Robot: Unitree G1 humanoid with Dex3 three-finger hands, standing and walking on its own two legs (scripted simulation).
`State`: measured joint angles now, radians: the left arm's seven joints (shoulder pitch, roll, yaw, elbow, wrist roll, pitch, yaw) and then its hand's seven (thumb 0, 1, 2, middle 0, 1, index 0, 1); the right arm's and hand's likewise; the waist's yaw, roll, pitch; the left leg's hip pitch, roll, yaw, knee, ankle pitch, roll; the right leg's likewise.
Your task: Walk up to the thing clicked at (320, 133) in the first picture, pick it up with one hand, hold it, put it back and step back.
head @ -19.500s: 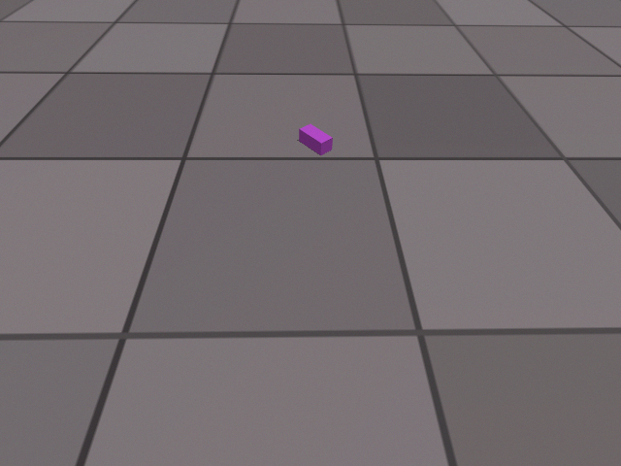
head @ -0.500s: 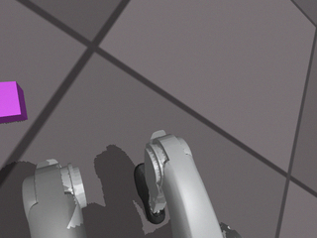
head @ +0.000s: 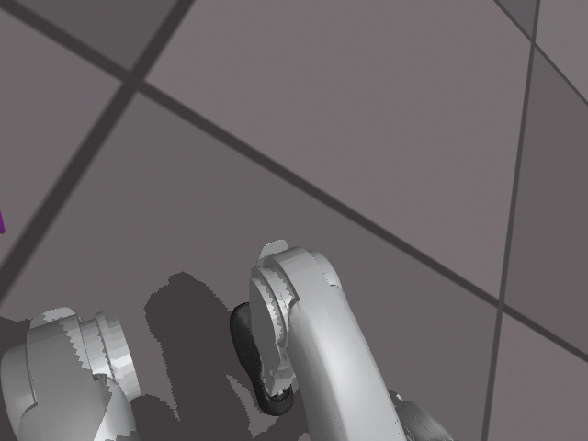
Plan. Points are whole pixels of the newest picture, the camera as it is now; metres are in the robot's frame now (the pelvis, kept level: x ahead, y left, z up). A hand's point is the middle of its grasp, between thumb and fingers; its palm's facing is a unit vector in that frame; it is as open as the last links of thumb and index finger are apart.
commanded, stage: rest palm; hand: left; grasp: from above
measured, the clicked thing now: out of the picture +0.46 +0.33 -0.26
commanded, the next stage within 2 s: close in 0.12 s
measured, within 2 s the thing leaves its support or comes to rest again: neither
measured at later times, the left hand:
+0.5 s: hand out of the picture +0.44 +0.33 -0.23, palm faces -0.46 -0.12 -0.88, open 12.2 cm
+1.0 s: hand out of the picture +0.44 +0.33 -0.23, palm faces -0.46 -0.10 -0.88, open 11.7 cm
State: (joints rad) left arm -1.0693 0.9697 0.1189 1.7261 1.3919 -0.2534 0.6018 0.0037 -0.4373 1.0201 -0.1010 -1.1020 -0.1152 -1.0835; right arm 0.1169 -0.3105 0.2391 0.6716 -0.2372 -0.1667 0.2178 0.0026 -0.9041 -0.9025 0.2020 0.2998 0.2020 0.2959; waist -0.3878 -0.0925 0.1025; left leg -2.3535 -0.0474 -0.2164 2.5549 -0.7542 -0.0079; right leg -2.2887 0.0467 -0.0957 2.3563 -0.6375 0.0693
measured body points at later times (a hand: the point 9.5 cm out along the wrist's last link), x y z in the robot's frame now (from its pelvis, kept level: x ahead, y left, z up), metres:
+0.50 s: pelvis -0.01 +0.00 +0.00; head +0.25 +0.14 +0.34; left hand +0.46 +0.33 -0.18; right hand +0.05 -0.26 -0.05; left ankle +0.05 +0.12 -0.27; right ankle +0.12 -0.13 -0.27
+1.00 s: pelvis -0.01 +0.00 +0.00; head +0.26 +0.12 +0.34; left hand +0.46 +0.33 -0.18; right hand +0.05 -0.26 -0.06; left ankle +0.05 +0.12 -0.27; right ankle +0.12 -0.13 -0.27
